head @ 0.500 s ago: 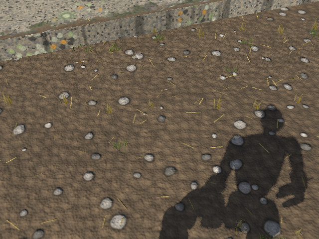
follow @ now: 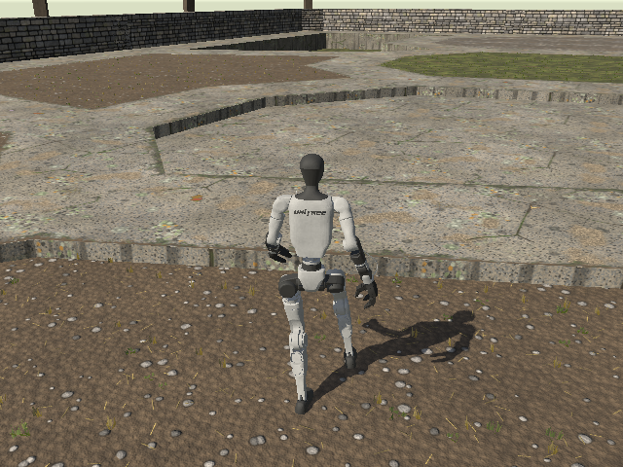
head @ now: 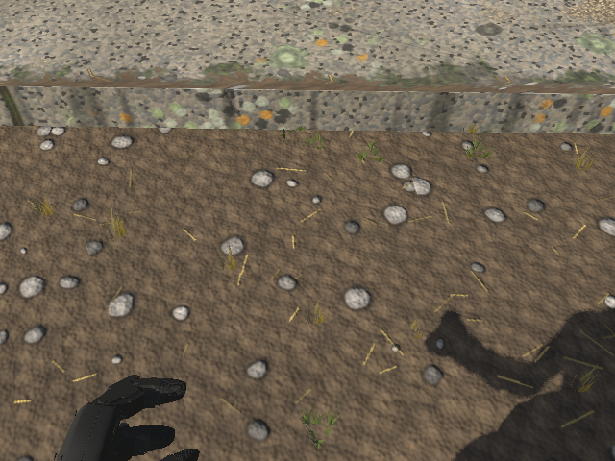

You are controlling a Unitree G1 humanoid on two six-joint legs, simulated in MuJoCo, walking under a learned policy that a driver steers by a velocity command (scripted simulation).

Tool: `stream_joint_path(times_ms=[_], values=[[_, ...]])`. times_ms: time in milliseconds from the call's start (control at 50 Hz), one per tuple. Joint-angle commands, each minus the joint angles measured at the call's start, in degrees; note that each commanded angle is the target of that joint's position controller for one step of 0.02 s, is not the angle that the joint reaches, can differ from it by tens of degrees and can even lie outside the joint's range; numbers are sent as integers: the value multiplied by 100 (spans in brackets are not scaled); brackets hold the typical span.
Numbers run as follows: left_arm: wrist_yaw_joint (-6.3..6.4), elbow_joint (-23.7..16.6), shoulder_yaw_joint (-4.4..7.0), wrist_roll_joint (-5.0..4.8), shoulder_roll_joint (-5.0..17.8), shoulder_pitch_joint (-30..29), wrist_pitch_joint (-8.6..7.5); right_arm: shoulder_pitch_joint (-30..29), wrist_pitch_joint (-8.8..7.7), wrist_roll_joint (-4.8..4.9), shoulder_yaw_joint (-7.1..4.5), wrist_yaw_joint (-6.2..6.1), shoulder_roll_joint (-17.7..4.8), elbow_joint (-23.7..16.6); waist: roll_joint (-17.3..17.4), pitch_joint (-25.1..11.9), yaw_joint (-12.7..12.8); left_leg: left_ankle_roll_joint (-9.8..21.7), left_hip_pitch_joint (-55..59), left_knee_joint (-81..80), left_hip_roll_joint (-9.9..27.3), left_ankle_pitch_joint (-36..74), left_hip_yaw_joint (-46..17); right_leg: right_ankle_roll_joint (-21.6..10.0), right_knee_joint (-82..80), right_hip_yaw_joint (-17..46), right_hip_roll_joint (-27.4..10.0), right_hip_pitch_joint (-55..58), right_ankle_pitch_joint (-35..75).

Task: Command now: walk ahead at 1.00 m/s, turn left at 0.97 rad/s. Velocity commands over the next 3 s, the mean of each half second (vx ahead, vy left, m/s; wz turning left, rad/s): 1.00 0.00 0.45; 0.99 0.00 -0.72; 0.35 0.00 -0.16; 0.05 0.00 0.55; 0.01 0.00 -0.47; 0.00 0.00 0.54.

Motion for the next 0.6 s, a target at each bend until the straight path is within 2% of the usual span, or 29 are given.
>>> stream_joint_path(times_ms=[20, 40, 60, 80, 100, 120, 140, 160, 180, 200, 220, 240, 260, 280, 300, 340, 380, 400, 420, 440, 460, 480, 500, 520, 540, 560, 580, 600], values=[[2, -480, 140, -93, 562, -516, -70, -188, -105, 20, -297, -18, -1046, -431, 281, 72, 70, 443, -1066, -495, 1176, 2741, -1209, -101, -874, -451, 533, 1527, 681], [21, -468, 168, -91, 643, -409, -87, -262, -95, 13, -311, -50, -1072, -463, 310, 3, 146, 328, -891, -294, 1214, 2905, -1291, -136, -1190, -375, 600, 1817, 575], [61, -381, 231, -96, 794, -102, -100, -365, -95, -4, -331, -73, -1159, -500, 339, -190, 304, 203, -711, 93, 1221, 3514, -1355, -176, -1340, -347, 744, 2285, 291], [129, -198, 356, -117, 1075, 555, -118, -468, -99, -53, -361, -70, -1321, -526, 308, -639, 638, 65, -536, 899, 1189, 4265, -1340, -237, -1258, -337, 895, 2998, -290], [215, 47, 479, -134, 1304, 1658, -142, -760, -119, -78, -384, -37, -1485, -570, 215, -1189, 1340, -64, -833, 2180, 1020, 4421, -1165, -294, -1246, -425, 848, 4176, -714], [345, 314, 630, -28, 1633, 2990, -160, -958, -198, -116, -253, -24, -1047, -666, -67, -1862, 1916, -134, -1633, 3913, 809, 3484, -815, -451, -1033, 160, 111, 5558, -1945], [383, 424, 708, 228, 2034, 3322, -177, -740, -248, -2, 18, -33, -23, -923, -1719, -2168, 1581, -228, -3358, 5624, 155, -1076, -259, -735, -1900, 2689, -1392, 6601, -4036], [289, 356, 771, 160, 2042, 2553, -157, -161, -224, 76, 131, -21, -155, -1047, -2555, -2346, 926, -192, -4234, 6297, 351, -912, -13, -1243, -2976, 5212, -1807, 6379, -4843], [226, 212, 660, 106, 1281, 1846, -128, -561, -117, -93, 102, -48, -513, -804, -1232, -1386, 907, -199, -4392, 6343, 846, -208, 185, -1280, -2967, 4286, -1480, 5482, -5087], [179, 296, 584, 60, 933, 1681, -113, -898, -81, -201, 99, 28, -580, -821, -452, -847, 884, -278, -4209, 5994, 1027, 189, 328, -1237, -2859, 3172, -1146, 4703, -4059], [154, 450, 555, 88, 825, 1738, -125, -1184, -47, -251, 115, 104, -529, -880, -165, -588, 854, -330, -4045, 5703, 1145, 226, 336, -1127, -2862, 2420, -871, 4207, -3172], [155, 680, 515, 73, 749, 1954, -170, -1361, -8, -300, 157, 179, -398, -1009, -264, -354, 794, -369, -3988, 5489, 1220, 180, 245, -1095, -2925, 1891, -664, 3860, -2640], [125, 879, 486, 26, 662, 2117, -228, -1401, 38, -308, 216, 223, -264, -1070, -463, -220, 715, -406, -3973, 5290, 1274, 153, 182, -1077, -3019, 1590, -575, 3667, -2309], [89, 1014, 472, -31, 617, 2243, -290, -1507, 77, -304, 254, 240, -208, -1142, -500, -119, 674, -427, -4089, 5153, 1276, 122, 141, -1098, -3115, 1393, -554, 3620, -1976], [64, 1101, 482, -75, 671, 2317, -340, -1676, 100, -304, 283, 256, -195, -1242, -482, 0, 636, -457, -4290, 4981, 1272, 227, 119, -1145, -3253, 1195, -583, 3588, -1707], [45, 1198, 498, -104, 795, 2418, -392, -2250, 82, -315, 333, 278, -270, -1520, -400, 241, 640, -541, -4523, 4312, 1258, 650, 175, -1256, -3575, 771, -544, 3433, -1246], [27, 1259, 511, -165, 876, 2361, -382, -2756, 27, -311, 415, 354, -320, -1743, -361, 418, 552, -605, -3993, 2997, 1439, 1340, 759, -1221, -3911, 245, -269, 3075, -687], [19, 1280, 521, -200, 917, 2420, -377, -2994, -8, -287, 467, 410, -269, -1799, -304, 462, 624, -609, -3381, 2449, 1421, 1654, 1095, -1205, -4147, 97, -173, 2759, -297], [6, 1308, 543, -226, 1029, 2505, -379, -3131, -37, -253, 509, 438, -190, -1815, -280, 491, 672, -597, -2763, 2158, 1352, 1853, 1236, -1218, -4311, 49, -211, 2525, 178], [-8, 1359, 567, -240, 1157, 2615, -375, -3188, -50, -231, 510, 423, -207, -1792, -262, 483, 703, -584, -2497, 2004, 1268, 1899, 1316, -1244, -4281, 15, -246, 2679, 798], [-10, 1396, 607, -219, 1334, 2654, -360, -3124, -59, -220, 493, 377, -275, -1770, -333, 412, 639, -552, -2333, 1805, 1222, 1779, 1288, -1258, -4076, 1, -335, 3010, 1429], [1, 1448, 631, -219, 1455, 2704, -349, -2981, -74, -236, 443, 304, -393, -1710, -359, 230, 548, -513, -2081, 1615, 1097, 1539, 1289, -1211, -3607, -81, -343, 3407, 2553], [23, 1513, 650, -215, 1573, 2805, -329, -2530, -95, -275, 358, 212, -557, -1572, -411, -204, 319, -457, -1501, 1509, 922, 1131, 1283, -1143, -2782, -142, -341, 3733, 3632], [50, 1551, 664, -215, 1633, 2792, -279, -1533, -116, -312, 263, 108, -694, -1248, -421, -748, -157, -417, -359, 1348, 762, 908, 1330, -1068, -1470, -240, -190, 3567, 3905], [51, 1489, 628, -231, 1504, 2706, -275, -562, -135, -393, 128, -16, -973, -981, -365, -1276, -627, -373, 1110, 1437, 1302, 651, 881, -991, 114, -262, 71, 2523, 2748], [43, 1262, 453, -242, 626, 2979, -284, 124, -181, -569, -25, -127, -1488, -907, 948, -2181, -464, -233, 2425, 1106, 3060, -1581, -1227, -956, 2365, -397, 627, 1153, -1112], [34, 1059, 450, -409, 568, 3170, -234, 55, -112, -470, -58, -130, -1589, -994, 1507, -2793, -227, -5, 2425, -105, 3851, -2679, -3587, -1015, 3602, -39, 956, 288, -2484], [60, 1049, 535, -326, 885, 2603, -158, -500, -92, -376, 1, -124, -1130, -956, 829, -1688, -53, -39, 1641, -291, 3493, -2685, -2944, -1046, 3770, -13, 595, -230, -1843]])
